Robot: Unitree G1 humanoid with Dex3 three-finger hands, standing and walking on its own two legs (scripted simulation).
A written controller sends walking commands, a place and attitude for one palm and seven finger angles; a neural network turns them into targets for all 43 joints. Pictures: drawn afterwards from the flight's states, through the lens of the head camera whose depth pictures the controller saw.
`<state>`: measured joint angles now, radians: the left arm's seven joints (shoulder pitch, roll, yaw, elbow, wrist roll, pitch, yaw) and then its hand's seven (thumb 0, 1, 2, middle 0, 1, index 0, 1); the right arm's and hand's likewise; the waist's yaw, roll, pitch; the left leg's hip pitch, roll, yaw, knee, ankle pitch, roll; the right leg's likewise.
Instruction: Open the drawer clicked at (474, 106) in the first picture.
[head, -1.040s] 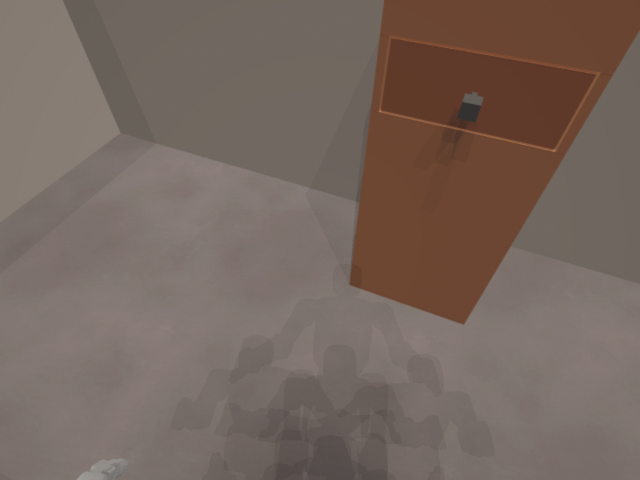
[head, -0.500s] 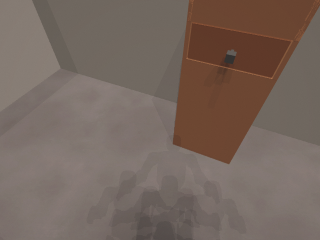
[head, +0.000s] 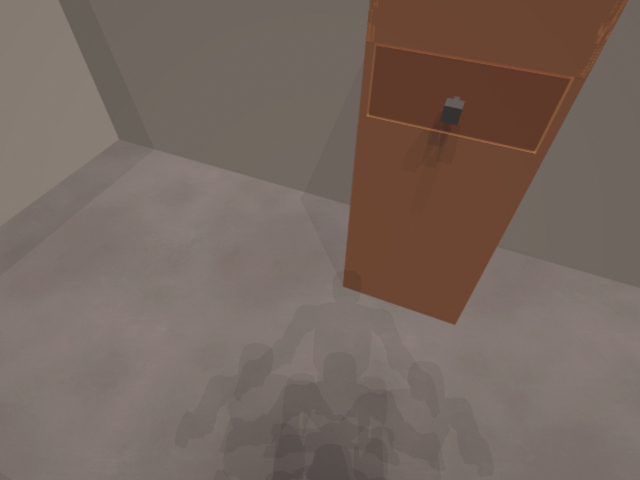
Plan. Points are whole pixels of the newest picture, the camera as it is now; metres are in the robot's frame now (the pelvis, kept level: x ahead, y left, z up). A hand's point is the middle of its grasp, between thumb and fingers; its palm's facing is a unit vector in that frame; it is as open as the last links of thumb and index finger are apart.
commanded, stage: look at it before walking up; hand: left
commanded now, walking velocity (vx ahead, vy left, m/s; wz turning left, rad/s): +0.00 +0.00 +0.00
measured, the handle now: (453, 107) +0.83 -0.24 +0.06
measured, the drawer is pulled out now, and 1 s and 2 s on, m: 0.00 0.00 0.00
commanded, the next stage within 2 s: turn to face it in 0.40 s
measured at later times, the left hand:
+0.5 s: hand out of the picture +0.08 +0.25 -0.16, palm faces -0.04 -0.94 -0.34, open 7.4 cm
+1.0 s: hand out of the picture +0.07 +0.18 -0.18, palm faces -0.16 -0.96 -0.23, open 7.4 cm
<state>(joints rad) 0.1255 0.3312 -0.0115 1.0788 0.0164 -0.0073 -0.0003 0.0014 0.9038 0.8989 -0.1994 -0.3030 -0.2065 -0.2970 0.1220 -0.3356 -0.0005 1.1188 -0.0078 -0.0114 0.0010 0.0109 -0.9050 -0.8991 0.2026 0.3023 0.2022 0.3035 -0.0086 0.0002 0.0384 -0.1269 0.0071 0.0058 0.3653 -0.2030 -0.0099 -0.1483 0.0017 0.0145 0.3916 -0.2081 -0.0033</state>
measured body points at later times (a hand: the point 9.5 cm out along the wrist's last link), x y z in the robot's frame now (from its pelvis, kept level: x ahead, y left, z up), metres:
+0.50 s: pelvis +0.01 +0.00 +0.00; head +0.01 +0.00 +0.45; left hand +0.08 +0.30 -0.13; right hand +0.09 -0.30 -0.13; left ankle +0.00 +0.13 -0.75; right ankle +0.00 -0.12 -0.75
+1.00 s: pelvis -0.02 +0.00 -0.02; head +0.02 -0.01 +0.43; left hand +0.08 +0.23 -0.17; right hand +0.00 -0.26 -0.17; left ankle -0.01 +0.12 -0.74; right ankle +0.00 -0.12 -0.75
